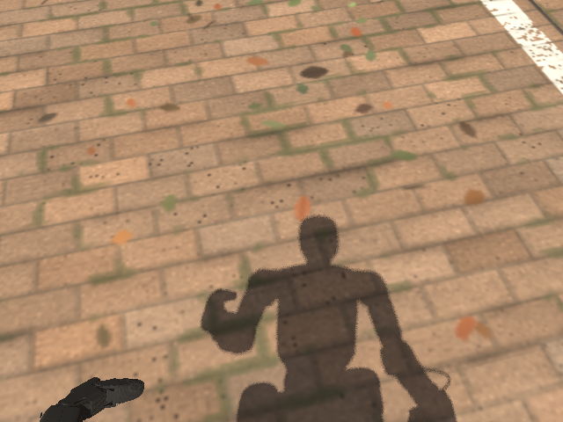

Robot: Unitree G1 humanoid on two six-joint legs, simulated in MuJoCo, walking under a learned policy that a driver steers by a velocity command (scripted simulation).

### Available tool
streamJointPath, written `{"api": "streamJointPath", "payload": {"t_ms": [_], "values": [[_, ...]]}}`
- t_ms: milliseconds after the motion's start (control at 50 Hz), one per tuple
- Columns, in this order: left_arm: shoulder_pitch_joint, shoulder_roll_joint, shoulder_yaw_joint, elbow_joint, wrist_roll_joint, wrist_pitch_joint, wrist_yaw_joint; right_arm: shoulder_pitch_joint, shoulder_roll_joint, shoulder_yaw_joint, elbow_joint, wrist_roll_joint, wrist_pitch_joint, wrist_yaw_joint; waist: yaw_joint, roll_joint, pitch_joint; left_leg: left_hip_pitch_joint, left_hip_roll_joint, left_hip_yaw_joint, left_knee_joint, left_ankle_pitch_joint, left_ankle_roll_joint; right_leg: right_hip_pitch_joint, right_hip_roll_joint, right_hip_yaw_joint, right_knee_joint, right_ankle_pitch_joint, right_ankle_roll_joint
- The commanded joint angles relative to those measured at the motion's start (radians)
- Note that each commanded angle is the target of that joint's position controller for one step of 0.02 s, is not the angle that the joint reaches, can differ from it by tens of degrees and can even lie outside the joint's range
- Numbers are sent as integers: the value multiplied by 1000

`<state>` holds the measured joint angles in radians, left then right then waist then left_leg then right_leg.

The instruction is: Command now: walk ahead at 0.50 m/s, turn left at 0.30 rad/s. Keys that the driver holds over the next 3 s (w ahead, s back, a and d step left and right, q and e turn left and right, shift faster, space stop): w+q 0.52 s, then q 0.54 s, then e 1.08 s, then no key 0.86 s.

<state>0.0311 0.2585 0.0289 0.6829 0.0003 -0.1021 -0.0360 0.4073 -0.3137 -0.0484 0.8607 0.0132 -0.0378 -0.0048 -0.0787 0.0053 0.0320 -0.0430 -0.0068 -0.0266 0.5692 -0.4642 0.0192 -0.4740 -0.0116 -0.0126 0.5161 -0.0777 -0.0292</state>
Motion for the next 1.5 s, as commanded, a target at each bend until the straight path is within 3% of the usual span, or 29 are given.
{"api": "streamJointPath", "payload": {"t_ms": [20,40,80,180,300,400,440,480,500,520,540,560,600,660,760,860,940,960,980,1000,1020,1040,1100,1180,1280,1300,1320,1400,1500], "values": [[408,215,80,32,2,7,18,49,-77,0,-88,17,-40,1,200,-215,-393,-664,-8,-113,681,-120,7,864,-400,690,-172,-269,-242],[347,170,64,32,-1,7,23,-39,-137,-22,-116,37,-45,2,197,-164,-241,-721,37,-109,712,-38,11,746,-368,537,-198,-265,-198],[233,118,49,34,3,3,22,-115,-119,-26,-135,18,-39,-1,145,-93,-98,-677,105,-82,643,103,1,516,-297,341,-262,-116,-167],[159,124,59,68,10,-24,25,-100,-43,-24,-149,15,15,1,69,-85,-6,-603,152,-78,539,222,-32,323,-262,98,-384,70,-172],[190,177,74,104,7,-9,42,-265,-10,-9,-208,9,4,33,123,-45,36,-596,135,-4,205,489,-24,373,-230,-100,-397,139,-144],[248,218,91,138,-21,25,44,-370,-29,-15,-275,8,8,58,143,-45,62,-621,107,52,80,404,31,541,-284,-152,-322,248,-112],[232,247,101,135,-31,40,48,-328,-60,-32,-282,4,15,61,100,-75,14,-522,48,106,74,302,71,578,-284,-182,-194,545,-88],[207,245,98,126,-39,54,51,-86,-137,-81,-225,9,24,49,-43,-59,-120,-186,-46,146,9,317,131,493,-232,-229,151,686,-43],[232,195,78,111,-11,48,53,68,-223,-116,-188,15,35,28,-96,61,-207,111,47,-42,-15,328,187,249,-184,-233,463,372,7],[326,52,32,53,23,22,40,7,-325,-123,-207,19,22,26,44,310,-294,395,287,-632,-147,117,382,-188,32,-111,796,-508,66],[209,147,45,45,-14,-12,28,7,-235,-95,-248,8,3,35,-34,168,-370,406,344,-795,-286,93,392,-281,32,98,885,-531,53],[127,190,57,18,-46,-27,24,-43,-186,-78,-247,-7,-13,39,-31,114,-227,302,325,-639,-283,281,344,-335,-6,96,868,-441,34],[139,182,58,37,-1,-28,44,-162,-135,-65,-263,-3,-19,34,54,2,-111,40,242,-383,-239,685,282,-225,-79,89,718,-329,39],[180,162,61,43,14,14,49,-206,-130,-61,-281,-18,-13,17,109,18,-112,-139,191,-259,-253,947,273,-85,-76,76,611,-277,76],[90,112,39,17,15,40,52,-173,-161,-72,-257,4,19,-21,85,66,-141,-178,111,-185,-209,944,209,-46,-2,64,312,-52,121],[-21,129,41,-15,4,43,36,-149,-155,-72,-245,3,52,-37,44,102,-129,-130,119,-295,-147,754,166,-20,41,101,116,0,115],[36,160,61,-10,6,21,32,-208,-134,-64,-268,5,57,-40,96,140,-114,-96,91,-410,-36,623,129,93,42,112,-87,20,63],[74,186,67,-8,17,14,37,-213,-107,-55,-281,1,55,-38,109,107,-147,-144,44,-387,49,529,92,230,-35,151,-144,192,24],[109,241,77,-16,32,18,50,-179,-55,-38,-296,-20,50,-37,93,-64,-222,-274,-55,-266,268,194,37,428,-234,320,-118,546,-61],[143,251,80,12,49,38,48,-52,-64,-39,-305,-3,54,-35,26,-311,-273,-491,-158,-169,455,-292,-20,571,-428,610,-126,666,-256],[119,186,68,-8,16,46,47,-5,-164,-63,-262,-8,61,-34,36,-209,-256,-533,-76,-173,608,-244,-62,537,-433,614,-130,513,-275],[92,138,55,-24,13,53,50,-70,-202,-79,-251,3,75,-34,60,-135,-197,-548,-49,-151,673,-164,-84,477,-359,465,-122,416,-231],[39,142,46,-21,16,79,54,-147,-126,-63,-264,0,105,-39,59,-103,-103,-487,-26,-104,644,-40,-107,281,-233,292,-189,212,-192],[23,111,33,9,11,82,38,-154,-13,-17,-253,-23,87,-30,59,-166,-138,-291,5,-35,255,-22,-101,248,-160,193,-197,195,-181],[89,178,48,37,-22,90,27,-154,-85,-38,-221,-20,75,-24,59,-155,-114,-57,-10,-11,-176,284,-33,168,-143,274,-168,-36,-122],[97,163,41,36,-15,83,24,-143,-129,-45,-232,-32,75,-31,59,-95,-126,19,86,-86,-169,339,10,94,-121,263,-132,-113,-67],[107,119,33,19,-10,74,20,-164,-201,-65,-224,-41,81,-36,100,105,-108,-31,185,-166,-167,312,81,34,-15,137,-55,-248,-6],[97,156,60,27,-14,94,33,-247,-127,-56,-246,-38,54,-43,64,211,-31,-132,302,-235,-228,477,177,-12,25,25,314,-402,53],[114,102,53,6,-27,126,21,-266,-129,-64,-226,-14,51,-47,62,151,-64,-44,304,-117,-157,797,184,-27,-16,-3,352,-404,84]]}}
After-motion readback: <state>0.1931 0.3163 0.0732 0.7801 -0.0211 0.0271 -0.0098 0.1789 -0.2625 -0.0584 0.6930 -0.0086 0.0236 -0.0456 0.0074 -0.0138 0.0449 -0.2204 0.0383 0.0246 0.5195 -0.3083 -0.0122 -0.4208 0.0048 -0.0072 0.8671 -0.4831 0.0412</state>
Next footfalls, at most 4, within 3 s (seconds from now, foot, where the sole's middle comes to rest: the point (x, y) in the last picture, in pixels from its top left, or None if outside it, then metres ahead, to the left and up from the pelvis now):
0.50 left None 0.39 0.18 -0.76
0.96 right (242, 348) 0.64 0.09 -0.76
1.30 left None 0.43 0.26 -0.76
1.62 right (260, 368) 0.58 0.05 -0.76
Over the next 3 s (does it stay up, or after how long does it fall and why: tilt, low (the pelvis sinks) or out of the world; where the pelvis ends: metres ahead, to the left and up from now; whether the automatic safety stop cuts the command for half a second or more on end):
stays up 0.50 0.09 0.02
